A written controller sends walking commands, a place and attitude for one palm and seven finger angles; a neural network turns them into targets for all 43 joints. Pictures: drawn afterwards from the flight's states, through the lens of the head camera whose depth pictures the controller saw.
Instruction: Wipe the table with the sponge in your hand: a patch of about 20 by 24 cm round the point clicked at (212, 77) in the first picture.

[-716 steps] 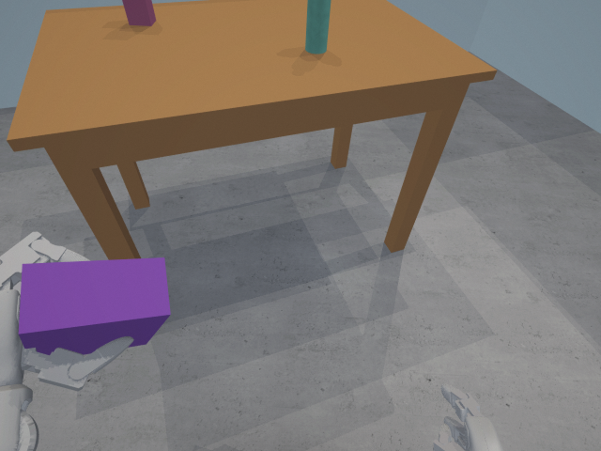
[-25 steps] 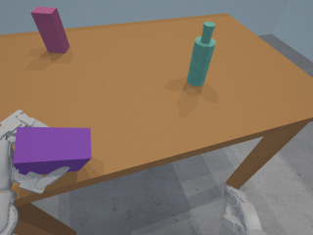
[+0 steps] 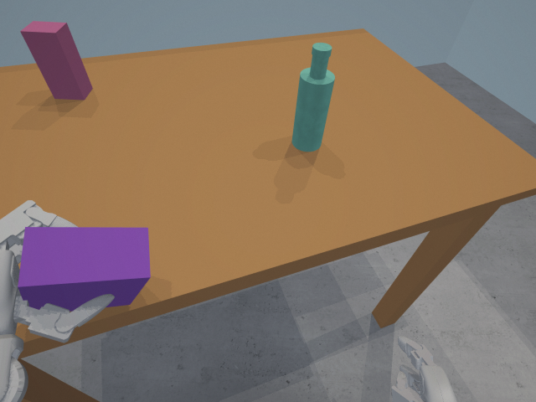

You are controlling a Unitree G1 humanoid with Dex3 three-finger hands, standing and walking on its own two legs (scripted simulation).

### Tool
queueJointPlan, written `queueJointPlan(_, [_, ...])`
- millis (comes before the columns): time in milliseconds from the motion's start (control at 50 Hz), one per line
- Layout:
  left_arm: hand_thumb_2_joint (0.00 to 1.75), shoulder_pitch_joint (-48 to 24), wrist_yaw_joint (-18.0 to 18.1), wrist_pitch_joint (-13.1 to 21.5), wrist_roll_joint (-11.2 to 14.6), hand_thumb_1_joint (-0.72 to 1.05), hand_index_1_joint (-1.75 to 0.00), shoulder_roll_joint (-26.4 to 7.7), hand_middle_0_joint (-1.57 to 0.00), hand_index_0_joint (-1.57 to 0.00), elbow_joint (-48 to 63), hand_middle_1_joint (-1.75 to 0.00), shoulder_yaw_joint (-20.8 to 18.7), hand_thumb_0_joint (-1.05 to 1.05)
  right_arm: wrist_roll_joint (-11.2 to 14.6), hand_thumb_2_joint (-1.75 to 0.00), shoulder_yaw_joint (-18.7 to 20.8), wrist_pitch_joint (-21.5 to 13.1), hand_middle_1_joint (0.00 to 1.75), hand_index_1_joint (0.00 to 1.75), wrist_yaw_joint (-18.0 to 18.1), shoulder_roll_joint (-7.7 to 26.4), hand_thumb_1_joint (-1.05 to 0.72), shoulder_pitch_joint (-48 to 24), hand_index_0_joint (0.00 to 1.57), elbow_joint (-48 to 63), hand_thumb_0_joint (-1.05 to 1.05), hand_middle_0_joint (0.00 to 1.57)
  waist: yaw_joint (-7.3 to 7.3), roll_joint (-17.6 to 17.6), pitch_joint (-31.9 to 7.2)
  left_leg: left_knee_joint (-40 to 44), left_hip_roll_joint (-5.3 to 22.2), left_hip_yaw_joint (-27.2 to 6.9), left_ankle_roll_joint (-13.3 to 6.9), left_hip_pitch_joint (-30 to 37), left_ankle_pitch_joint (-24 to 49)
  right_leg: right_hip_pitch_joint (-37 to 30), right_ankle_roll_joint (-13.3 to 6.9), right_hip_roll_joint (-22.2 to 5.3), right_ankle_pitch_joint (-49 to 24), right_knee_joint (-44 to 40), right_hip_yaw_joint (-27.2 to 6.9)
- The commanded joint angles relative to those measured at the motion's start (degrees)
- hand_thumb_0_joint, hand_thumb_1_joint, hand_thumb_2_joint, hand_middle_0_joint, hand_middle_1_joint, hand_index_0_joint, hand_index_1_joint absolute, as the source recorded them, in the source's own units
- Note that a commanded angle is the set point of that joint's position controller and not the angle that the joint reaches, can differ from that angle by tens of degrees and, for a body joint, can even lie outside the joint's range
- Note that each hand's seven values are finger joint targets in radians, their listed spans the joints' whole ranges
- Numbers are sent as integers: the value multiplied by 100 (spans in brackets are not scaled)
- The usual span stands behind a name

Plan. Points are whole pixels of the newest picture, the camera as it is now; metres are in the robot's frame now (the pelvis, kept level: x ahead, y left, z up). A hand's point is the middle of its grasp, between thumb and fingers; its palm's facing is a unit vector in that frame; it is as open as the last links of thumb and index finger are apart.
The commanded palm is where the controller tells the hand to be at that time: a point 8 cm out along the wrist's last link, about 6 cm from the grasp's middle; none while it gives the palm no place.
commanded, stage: shuffle to correct the standing spot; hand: left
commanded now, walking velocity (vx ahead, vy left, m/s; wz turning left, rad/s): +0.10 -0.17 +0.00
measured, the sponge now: (104, 271) +0.23 +0.22 +0.13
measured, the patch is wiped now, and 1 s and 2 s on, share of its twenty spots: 0.00 0.00 0.00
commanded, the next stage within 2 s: come to a stop and stand still in 1.36 s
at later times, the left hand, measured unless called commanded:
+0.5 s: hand (110, 246) +0.25 +0.21 +0.15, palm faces +0.35 -0.85 -0.40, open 10.0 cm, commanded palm +0.19 +0.25 +0.17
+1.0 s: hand (107, 267) +0.23 +0.21 +0.15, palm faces +0.39 -0.84 -0.38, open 10.0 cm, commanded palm +0.17 +0.24 +0.17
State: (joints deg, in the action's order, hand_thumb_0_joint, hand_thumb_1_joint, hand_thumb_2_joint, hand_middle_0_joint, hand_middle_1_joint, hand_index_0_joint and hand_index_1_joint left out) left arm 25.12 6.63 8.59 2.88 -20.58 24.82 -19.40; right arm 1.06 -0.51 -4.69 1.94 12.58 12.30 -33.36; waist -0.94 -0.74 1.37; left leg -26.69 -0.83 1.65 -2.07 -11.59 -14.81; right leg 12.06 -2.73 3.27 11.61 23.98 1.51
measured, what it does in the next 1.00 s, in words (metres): stands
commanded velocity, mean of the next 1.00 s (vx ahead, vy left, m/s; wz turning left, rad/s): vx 0.07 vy -0.18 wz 0.00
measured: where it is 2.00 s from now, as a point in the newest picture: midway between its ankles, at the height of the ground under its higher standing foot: outside the picture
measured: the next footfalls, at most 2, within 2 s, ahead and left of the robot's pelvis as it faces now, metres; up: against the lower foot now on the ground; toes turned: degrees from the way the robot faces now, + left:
left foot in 1.70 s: +0.11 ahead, +0.07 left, +0.00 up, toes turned -3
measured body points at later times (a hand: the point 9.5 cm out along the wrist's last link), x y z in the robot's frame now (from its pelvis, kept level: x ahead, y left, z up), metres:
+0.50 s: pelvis +0.03 -0.03 -0.01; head +0.06 -0.02 +0.44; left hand +0.23 +0.25 +0.17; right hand +0.22 -0.27 -0.09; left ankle +0.00 +0.09 -0.74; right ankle +0.01 -0.09 -0.74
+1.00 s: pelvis +0.01 -0.04 -0.01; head +0.03 -0.04 +0.44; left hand +0.20 +0.25 +0.17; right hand +0.17 -0.28 -0.09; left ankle -0.01 +0.09 -0.74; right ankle +0.01 -0.09 -0.74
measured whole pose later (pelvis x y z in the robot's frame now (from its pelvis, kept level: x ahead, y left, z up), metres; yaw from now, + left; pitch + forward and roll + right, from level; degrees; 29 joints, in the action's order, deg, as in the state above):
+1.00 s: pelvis +0.01 -0.04 -0.01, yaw +1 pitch +0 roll -1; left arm 26.9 7.1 5.1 4.3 -21.1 28.4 -19.9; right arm 1.6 -0.3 -1.6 1.8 11.9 14.2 -32.5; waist 0.2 0.0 1.4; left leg -32.2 2.5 -1.0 1.2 -13.1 -18.8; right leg 12.4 -6.0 6.5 15.2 27.5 4.3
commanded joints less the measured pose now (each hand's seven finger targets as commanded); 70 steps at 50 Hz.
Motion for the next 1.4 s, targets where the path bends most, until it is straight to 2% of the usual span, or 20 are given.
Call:
queueJointPlan(0, [130,-757,109,343,44,10,-160,-1001,-120,-120,1439,-160,-560,0,41,-90,261,-337,30,30,53,607,-90,-675,20,1001,0,20,38,583,-531,695,797,-836,-74,-77,-180,-160,8,-464,60,-96,-393])
queueJointPlan(200, [130,-430,56,254,153,10,-160,-1149,-120,-120,1687,-160,-796,0,57,-90,306,-202,30,30,-56,589,-90,-594,20,1098,0,20,85,547,-892,-196,873,-630,20,249,1955,-389,-123,-570,-1389,232,-380])
queueJointPlan(360, [130,-193,70,162,264,10,-160,-1276,-120,-120,1936,-160,-976,0,89,-90,350,-85,30,30,-68,600,-90,-622,20,1105,0,20,168,416,-1107,-856,717,-377,82,302,2074,-426,-315,-860,-2299,365,-711])
queueJointPlan(540, [130,-78,72,143,287,10,-160,-1328,-120,-120,2038,-160,-1084,0,68,-90,415,50,30,30,-52,617,-90,-577,20,1141,0,20,158,477,-1017,-854,846,-456,25,147,2112,-510,-164,-808,-2304,370,-550])
queueJointPlan(660, [130,136,93,91,335,10,-160,-1280,-120,-120,1837,-160,-1063,0,114,-90,423,54,30,30,-39,611,-90,-578,20,1115,0,20,191,172,-889,-906,591,-264,65,-3,944,-368,-202,-1016,-1813,2,-893])
queueJointPlan(720, [130,25,93,95,343,10,-160,-1198,-120,-120,1781,-160,-956,0,81,-90,380,66,30,30,-15,577,-90,-540,20,1098,0,20,181,-2,-641,-727,526,-193,34,-132,102,-116,-167,-1061,-706,-350,-990])
queueJointPlan(800, [130,-173,125,80,296,10,-160,-1173,-120,-120,1787,-160,-827,0,82,-90,332,28,30,30,43,566,-90,-576,20,1107,0,20,168,297,-287,-217,609,-368,-73,-110,-575,274,-111,-923,736,-596,-1001])
queueJointPlan(880, [130,-472,158,90,200,10,-160,-1046,-120,-120,1748,-160,-643,0,56,-90,258,-16,30,30,67,603,-90,-604,20,1050,0,20,170,787,-150,279,896,-812,-240,-349,-972,230,66,-574,1116,-397,-631])
queueJointPlan(980, [130,-469,165,60,133,10,-160,-1062,-120,-120,1614,-160,-662,0,54,-90,295,-82,30,30,38,613,-90,-519,20,1024,0,20,138,570,-436,22,929,-782,-216,-379,-269,-218,-2,-530,213,-159,-554])
queueJointPlan(1100, [130,-393,132,48,255,10,-160,-1145,-120,-120,1681,-160,-784,0,117,-90,407,-75,30,30,-55,581,-90,-416,20,1085,0,20,184,-308,-814,-1202,493,-67,123,-386,495,-563,-627,-1284,-1408,-216,-1538])
queueJointPlan(1140, [130,-377,140,118,271,10,-160,-1230,-120,-120,1846,-160,-876,0,98,-90,380,-38,30,30,-83,553,-90,-461,20,1087,0,20,191,-87,-895,-904,575,-78,122,-122,800,-545,-606,-1275,-1967,46,-1332])
queueJointPlan(1180, [130,-153,120,160,245,10,-160,-1233,-120,-120,1941,-160,-909,0,46,-90,335,2,30,30,-64,606,-90,-525,20,1080,0,20,221,658,-892,-262,993,-585,-161,614,1638,100,-202,-760,-1902,900,-618])
queueJointPlan(1200, [130,-73,94,161,228,10,-160,-1283,-120,-120,1982,-160,-962,0,34,-90,351,32,30,30,-46,642,-90,-565,20,1139,0,20,193,1188,-832,-26,1437,-1184,-388,873,2200,514,118,-414,-1485,1393,-274])
queueJointPlan(1220, [130,-100,56,170,176,10,-160,-1226,-120,-120,2001,-160,-884,0,9,-90,316,70,30,30,-65,594,-90,-577,20,1146,0,20,181,1473,-688,156,1767,-1589,-582,1040,2687,972,269,-277,-310,1738,-91])
queueJointPlan(1240, [130,-111,30,168,121,10,-160,-1280,-120,-120,2052,-160,-932,0,-26,-90,330,85,30,30,-89,569,-90,-560,20,1169,0,20,91,1540,-560,117,1922,-1664,-674,1276,3344,1301,254,-241,713,1632,-66])
queueJointPlan(1260, [130,52,0,132,93,10,-160,-1351,-120,-120,2052,-160,-993,0,-17,-90,316,77,30,30,-108,536,-90,-605,20,1161,0,20,70,1501,-516,-43,1915,-1582,-631,1483,3710,1491,189,-213,1068,1463,18])
queueJointPlan(1300, [130,-38,-11,52,78,10,-160,-1321,-120,-120,2027,-160,-986,0,-14,-90,342,131,30,30,-131,588,-90,-565,20,1234,0,20,65,1379,-474,-239,1826,-1192,-404,767,3632,694,68,-282,940,710,121])
queueJointPlan(1340, [130,-143,21,4,81,10,-160,-1355,-120,-120,1877,-160,-1108,0,111,-90,367,163,30,30,-170,611,-90,-500,20,1264,0,20,-11,637,-834,-1659,1300,-429,-128,-343,3068,-1066,-163,-346,-1084,-291,59])
queueJointPlan(1360, [130,8,42,-66,140,10,-160,-1314,-120,-120,1672,-160,-1047,0,176,-90,361,124,30,30,-184,552,-90,-452,20,1247,0,20,71,-341,-1008,-2833,715,109,47,-916,2163,-1619,-526,-837,-2284,-216,-531])
queueJointPlan(1380, [130,116,72,-82,233,10,-160,-1129,-120,-120,1504,-160,-957,0,203,-90,446,84,30,30,-184,603,-90,-419,20,1234,0,20,78,-1295,-1061,-3951,32,309,269,-1762,-205,-1840,-1015,-1577,-3508,-359,-1622])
